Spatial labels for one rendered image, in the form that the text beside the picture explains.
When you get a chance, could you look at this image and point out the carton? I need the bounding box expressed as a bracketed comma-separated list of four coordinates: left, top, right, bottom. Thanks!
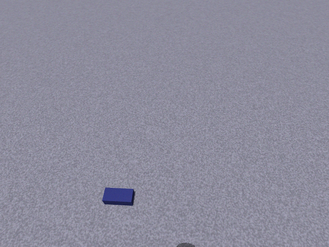
[102, 188, 135, 206]

